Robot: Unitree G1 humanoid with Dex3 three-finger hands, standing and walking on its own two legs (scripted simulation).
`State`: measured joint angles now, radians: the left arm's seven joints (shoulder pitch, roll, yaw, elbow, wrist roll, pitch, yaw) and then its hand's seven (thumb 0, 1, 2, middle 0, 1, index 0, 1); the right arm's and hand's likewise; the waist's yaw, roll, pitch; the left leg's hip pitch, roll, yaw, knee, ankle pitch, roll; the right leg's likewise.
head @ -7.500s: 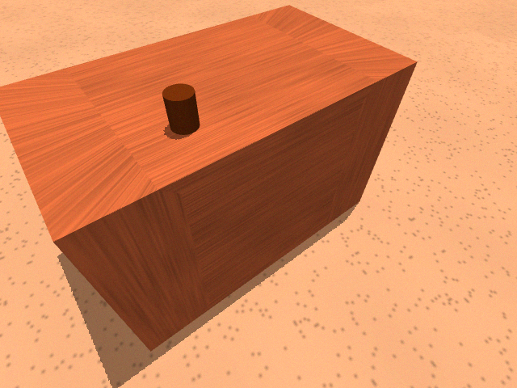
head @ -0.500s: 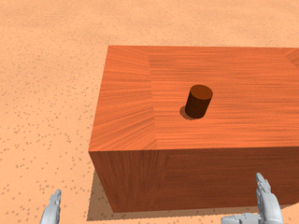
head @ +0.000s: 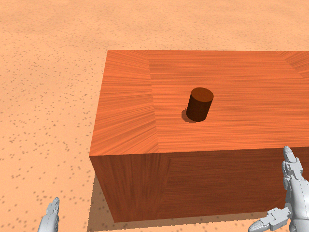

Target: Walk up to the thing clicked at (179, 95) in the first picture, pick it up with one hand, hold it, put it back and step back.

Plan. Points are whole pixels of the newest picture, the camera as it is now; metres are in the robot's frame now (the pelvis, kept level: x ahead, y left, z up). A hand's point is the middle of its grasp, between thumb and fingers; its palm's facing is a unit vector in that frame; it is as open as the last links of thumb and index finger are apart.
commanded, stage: rise first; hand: right
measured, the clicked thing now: (199, 104) +0.52 -0.18 +0.02
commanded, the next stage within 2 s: go down in 0.76 s
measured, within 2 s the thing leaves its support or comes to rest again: neither
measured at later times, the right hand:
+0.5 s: hand (285, 190) +0.17 -0.26 +0.11, palm faces +0.36 +0.84 -0.41, open 17.7 cm
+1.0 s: hand (293, 189) +0.17 -0.26 +0.13, palm faces +0.38 +0.83 -0.42, open 17.5 cm
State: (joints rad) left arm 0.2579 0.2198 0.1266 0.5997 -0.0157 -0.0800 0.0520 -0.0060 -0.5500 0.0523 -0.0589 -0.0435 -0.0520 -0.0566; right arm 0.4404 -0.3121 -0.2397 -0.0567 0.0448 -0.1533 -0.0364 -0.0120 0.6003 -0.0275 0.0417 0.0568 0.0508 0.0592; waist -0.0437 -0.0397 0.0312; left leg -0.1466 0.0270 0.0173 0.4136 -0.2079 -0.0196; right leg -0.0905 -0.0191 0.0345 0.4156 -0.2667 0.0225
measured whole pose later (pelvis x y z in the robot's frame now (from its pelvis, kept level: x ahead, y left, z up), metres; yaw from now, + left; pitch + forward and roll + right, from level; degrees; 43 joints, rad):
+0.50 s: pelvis -0.02 +0.00 +0.00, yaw +0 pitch -5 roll +0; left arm 0.25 0.21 0.15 0.64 -0.01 -0.13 0.04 -0.01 -0.55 0.06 -0.06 -0.04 -0.05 -0.05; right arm 0.43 -0.33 -0.32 -0.15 0.05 -0.26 -0.02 -0.01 0.61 -0.03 0.05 0.06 0.06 0.06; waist -0.05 -0.05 0.05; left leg -0.15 0.03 0.02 0.41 -0.18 -0.02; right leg -0.10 -0.02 0.04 0.42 -0.24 0.02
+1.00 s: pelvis -0.02 +0.00 +0.00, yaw -1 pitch -4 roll +0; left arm 0.22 0.20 0.16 0.70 0.01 -0.13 0.03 -0.01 -0.54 0.06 -0.06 -0.05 -0.05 -0.06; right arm 0.46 -0.31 -0.37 -0.20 0.04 -0.35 0.01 -0.01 0.56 -0.03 0.06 0.05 0.06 0.06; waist -0.04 -0.05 0.03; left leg -0.16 0.03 0.02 0.43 -0.19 -0.02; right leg -0.11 -0.01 0.04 0.43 -0.25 0.02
